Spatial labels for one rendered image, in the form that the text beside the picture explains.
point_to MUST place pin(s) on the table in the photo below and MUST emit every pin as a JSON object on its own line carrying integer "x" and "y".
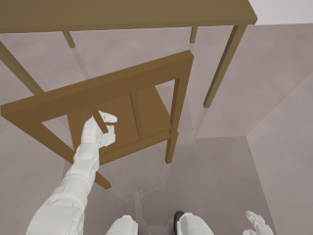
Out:
{"x": 37, "y": 16}

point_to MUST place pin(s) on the chair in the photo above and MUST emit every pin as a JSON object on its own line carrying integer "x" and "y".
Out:
{"x": 129, "y": 94}

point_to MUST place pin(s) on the left robot forearm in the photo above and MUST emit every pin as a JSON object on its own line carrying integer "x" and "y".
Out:
{"x": 77, "y": 184}

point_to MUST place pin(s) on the robot right foot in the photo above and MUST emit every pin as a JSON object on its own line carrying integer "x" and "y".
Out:
{"x": 175, "y": 219}

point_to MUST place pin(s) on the right robot hand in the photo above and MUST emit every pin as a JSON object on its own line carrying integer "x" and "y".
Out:
{"x": 259, "y": 224}

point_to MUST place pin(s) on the left robot hand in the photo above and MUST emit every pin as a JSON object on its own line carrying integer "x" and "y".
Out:
{"x": 91, "y": 131}

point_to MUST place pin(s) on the robot left thigh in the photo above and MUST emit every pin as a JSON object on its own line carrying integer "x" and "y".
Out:
{"x": 123, "y": 226}

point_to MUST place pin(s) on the left robot upper arm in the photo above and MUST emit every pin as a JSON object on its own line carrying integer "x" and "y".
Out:
{"x": 57, "y": 220}

